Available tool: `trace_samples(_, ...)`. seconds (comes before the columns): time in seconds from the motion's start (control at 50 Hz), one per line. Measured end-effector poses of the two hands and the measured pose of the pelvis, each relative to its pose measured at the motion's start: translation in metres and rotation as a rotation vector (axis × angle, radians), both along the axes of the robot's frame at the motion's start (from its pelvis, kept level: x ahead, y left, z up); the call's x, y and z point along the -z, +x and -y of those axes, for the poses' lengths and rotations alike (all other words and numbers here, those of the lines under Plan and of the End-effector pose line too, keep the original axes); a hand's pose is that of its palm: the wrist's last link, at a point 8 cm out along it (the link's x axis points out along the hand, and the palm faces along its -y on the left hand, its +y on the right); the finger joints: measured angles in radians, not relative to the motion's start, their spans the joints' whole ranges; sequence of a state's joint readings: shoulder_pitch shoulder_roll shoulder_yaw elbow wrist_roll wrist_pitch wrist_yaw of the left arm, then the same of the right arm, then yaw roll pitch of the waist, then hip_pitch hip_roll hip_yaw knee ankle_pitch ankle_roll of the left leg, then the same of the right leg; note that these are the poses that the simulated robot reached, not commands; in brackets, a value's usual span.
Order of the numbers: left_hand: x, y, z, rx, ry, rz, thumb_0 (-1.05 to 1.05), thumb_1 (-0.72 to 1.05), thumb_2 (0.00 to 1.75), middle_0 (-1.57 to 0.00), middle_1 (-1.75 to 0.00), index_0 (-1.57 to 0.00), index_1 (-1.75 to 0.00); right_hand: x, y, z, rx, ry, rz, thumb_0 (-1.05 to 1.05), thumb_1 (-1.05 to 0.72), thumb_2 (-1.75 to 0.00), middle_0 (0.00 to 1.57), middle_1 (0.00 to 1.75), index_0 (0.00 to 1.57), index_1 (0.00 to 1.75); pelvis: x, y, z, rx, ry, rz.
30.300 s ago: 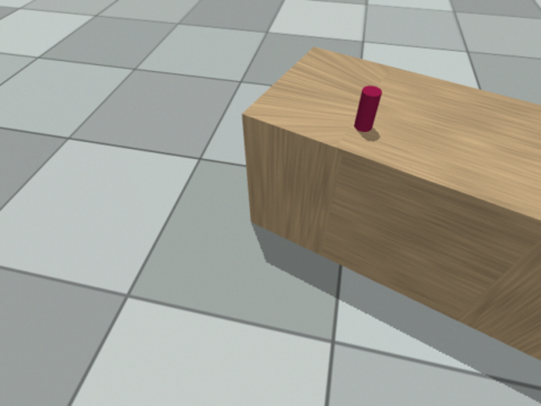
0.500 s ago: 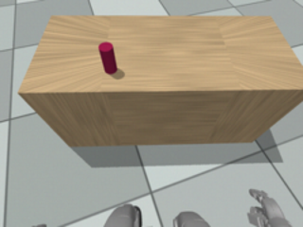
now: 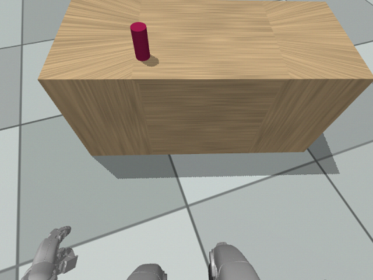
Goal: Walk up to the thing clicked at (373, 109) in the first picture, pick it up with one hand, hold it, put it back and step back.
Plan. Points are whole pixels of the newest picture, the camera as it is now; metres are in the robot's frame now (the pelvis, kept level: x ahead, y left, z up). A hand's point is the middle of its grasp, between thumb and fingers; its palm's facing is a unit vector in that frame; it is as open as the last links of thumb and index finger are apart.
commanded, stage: step back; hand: left
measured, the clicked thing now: (140, 42) +0.88 +0.17 -0.09
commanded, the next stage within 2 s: stand in 1.78 s
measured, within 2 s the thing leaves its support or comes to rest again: neither
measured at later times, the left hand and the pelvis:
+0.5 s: hand out of the picture -0.05 +0.25 -0.12, palm faces -0.06 -0.90 -0.43, open 7.4 cm; pelvis -0.14 -0.02 +0.01, yaw -3 degrees
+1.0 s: hand out of the picture -0.21 +0.25 -0.14, palm faces -0.06 -0.93 -0.37, open 7.4 cm; pelvis -0.26 -0.02 +0.01, yaw -4 degrees
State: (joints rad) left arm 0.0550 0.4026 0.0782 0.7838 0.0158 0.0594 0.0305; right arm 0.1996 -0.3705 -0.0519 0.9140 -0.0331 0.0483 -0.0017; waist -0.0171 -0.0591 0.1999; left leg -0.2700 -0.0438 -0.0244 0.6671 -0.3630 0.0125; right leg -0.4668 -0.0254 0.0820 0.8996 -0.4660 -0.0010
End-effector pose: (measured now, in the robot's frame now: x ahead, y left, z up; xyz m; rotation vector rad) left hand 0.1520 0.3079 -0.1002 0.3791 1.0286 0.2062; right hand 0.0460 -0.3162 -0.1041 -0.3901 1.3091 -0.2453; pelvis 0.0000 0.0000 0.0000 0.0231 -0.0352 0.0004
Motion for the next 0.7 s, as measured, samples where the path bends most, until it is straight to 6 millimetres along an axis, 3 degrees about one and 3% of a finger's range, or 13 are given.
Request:
trace_samples(0.14, 0.000, -0.049, 0.007, 0.005, -0.038, -0.057, 0.01, 0.90, 0.89, -0.20, -0.30, -0.21, -0.30, -0.020, -0.012, -0.001, -0.015, -0.014, 0.092, 0.01, -0.90, -0.90, 0.20, 0.30, 0.20, 0.31, -0.012, -0.034, 0.002, 0.028, -0.041, -0.029)
trace_samples(0.3, 0.007, -0.128, 0.021, 0.029, 0.012, -0.150, 0.01, 0.90, 0.89, -0.20, -0.30, -0.21, -0.30, 0.002, -0.029, 0.020, -0.014, 0.012, 0.202, 0.00, -0.91, -0.90, 0.20, 0.30, 0.20, 0.30, 0.003, -0.091, 0.015, 0.079, -0.060, -0.003)
trace_samples(0.4, -0.009, -0.179, 0.026, 0.005, 0.016, -0.171, 0.01, 0.90, 0.89, -0.21, -0.30, -0.21, -0.30, 0.001, -0.061, 0.016, 0.011, 0.051, 0.183, 0.01, -0.91, -0.90, 0.20, 0.30, 0.20, 0.30, -0.008, -0.115, 0.020, 0.093, 0.001, -0.006)
trace_samples(0.5, -0.019, -0.205, 0.016, -0.016, 0.042, -0.150, 0.01, 0.90, 0.89, -0.21, -0.30, -0.21, -0.30, 0.002, -0.100, 0.012, -0.003, 0.049, 0.147, 0.01, -0.91, -0.90, 0.20, 0.30, 0.20, 0.30, -0.011, -0.142, 0.016, 0.060, 0.011, -0.024)
trace_samples(0.62, -0.004, -0.228, -0.005, -0.035, 0.031, -0.062, 0.01, 0.90, 0.89, -0.21, -0.30, -0.21, -0.30, 0.011, -0.146, -0.004, -0.058, 0.021, 0.089, 0.01, -0.91, -0.90, 0.20, 0.30, 0.20, 0.30, 0.003, -0.186, 0.003, -0.009, -0.002, -0.005)
trace_samples(0.7, 0.004, -0.257, -0.006, -0.052, -0.006, -0.084, 0.01, 0.90, 0.89, -0.20, -0.30, -0.21, -0.30, -0.001, -0.177, -0.018, -0.060, 0.033, 0.087, 0.01, -0.91, -0.90, 0.20, 0.30, 0.20, 0.30, -0.003, -0.209, -0.001, 0.010, 0.001, 0.019)
